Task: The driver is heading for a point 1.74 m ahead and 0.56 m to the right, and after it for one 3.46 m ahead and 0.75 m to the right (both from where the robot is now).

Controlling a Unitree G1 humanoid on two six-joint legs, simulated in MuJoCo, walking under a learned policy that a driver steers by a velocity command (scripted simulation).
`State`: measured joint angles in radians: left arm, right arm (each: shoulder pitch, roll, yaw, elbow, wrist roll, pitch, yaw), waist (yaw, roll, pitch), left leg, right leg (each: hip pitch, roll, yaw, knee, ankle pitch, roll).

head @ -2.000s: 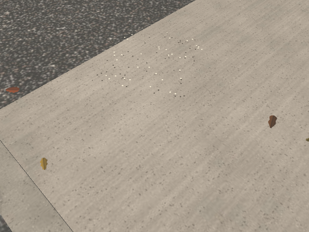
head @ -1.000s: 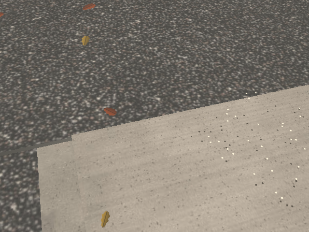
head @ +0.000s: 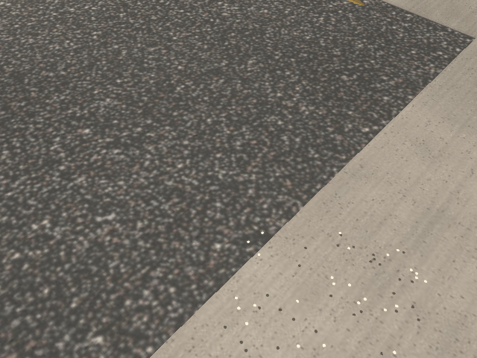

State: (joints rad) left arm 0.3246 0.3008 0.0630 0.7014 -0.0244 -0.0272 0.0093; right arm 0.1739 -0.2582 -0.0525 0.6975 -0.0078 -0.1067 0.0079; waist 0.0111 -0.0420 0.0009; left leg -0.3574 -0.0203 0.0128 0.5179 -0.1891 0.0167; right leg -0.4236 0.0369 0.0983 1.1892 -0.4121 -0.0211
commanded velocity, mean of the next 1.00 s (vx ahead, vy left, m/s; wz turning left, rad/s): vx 0.50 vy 0.00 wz -0.54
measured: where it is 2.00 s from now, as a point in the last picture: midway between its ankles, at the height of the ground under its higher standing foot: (375, 231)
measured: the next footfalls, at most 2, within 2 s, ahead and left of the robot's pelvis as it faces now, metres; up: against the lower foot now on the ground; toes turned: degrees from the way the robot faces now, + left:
right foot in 0.42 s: +0.34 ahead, -0.18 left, +0.00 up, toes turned -18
left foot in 0.88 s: +0.68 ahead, -0.10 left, +0.00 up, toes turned -33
